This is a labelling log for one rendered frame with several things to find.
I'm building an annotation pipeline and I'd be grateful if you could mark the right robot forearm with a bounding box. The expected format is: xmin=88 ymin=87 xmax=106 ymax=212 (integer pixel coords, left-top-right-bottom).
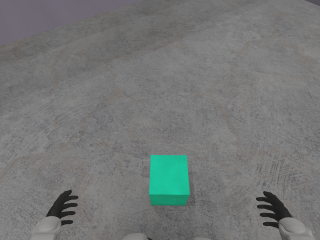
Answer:
xmin=278 ymin=217 xmax=315 ymax=240

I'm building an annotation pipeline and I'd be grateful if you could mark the left robot forearm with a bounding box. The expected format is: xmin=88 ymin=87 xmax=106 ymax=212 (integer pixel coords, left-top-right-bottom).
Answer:
xmin=29 ymin=216 xmax=62 ymax=240

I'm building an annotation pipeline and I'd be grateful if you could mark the robot left hand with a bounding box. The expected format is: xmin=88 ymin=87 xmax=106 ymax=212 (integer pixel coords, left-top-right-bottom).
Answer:
xmin=46 ymin=190 xmax=79 ymax=226

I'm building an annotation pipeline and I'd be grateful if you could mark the carton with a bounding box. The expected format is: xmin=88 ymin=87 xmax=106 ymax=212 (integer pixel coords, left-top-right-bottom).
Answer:
xmin=149 ymin=155 xmax=190 ymax=206

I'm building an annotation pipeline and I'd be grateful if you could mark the robot right hand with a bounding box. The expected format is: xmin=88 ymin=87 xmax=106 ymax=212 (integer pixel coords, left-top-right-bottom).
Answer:
xmin=256 ymin=191 xmax=293 ymax=229

